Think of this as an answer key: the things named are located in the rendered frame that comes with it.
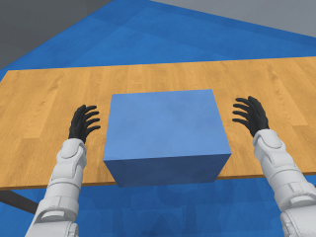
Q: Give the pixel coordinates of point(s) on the left robot forearm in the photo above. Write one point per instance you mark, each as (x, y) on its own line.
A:
(60, 202)

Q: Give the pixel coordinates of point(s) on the robot right hand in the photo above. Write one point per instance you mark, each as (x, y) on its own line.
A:
(255, 117)

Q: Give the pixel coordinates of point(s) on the robot left hand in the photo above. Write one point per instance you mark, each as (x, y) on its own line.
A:
(78, 128)

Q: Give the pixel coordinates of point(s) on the robot right upper arm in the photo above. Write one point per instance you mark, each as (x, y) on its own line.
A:
(299, 221)

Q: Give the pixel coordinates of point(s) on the robot left upper arm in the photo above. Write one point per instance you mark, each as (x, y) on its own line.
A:
(55, 229)

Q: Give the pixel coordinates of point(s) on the carton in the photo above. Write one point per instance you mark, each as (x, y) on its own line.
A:
(165, 138)

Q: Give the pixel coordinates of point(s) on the right robot forearm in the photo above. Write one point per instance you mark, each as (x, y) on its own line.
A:
(288, 183)

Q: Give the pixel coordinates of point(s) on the table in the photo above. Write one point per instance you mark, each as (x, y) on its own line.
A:
(37, 107)

